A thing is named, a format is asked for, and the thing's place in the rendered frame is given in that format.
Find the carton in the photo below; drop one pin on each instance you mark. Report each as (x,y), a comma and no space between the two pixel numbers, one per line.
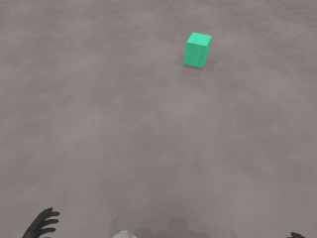
(197,49)

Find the left robot hand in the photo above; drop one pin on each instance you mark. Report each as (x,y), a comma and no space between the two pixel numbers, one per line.
(35,229)

